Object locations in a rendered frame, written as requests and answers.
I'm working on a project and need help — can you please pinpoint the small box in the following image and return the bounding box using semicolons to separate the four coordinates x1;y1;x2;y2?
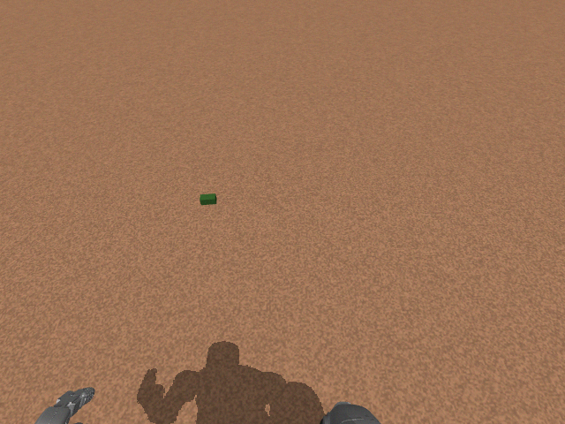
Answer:
200;193;216;205

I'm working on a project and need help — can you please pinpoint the left robot hand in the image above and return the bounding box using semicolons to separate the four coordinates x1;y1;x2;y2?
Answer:
34;387;95;424

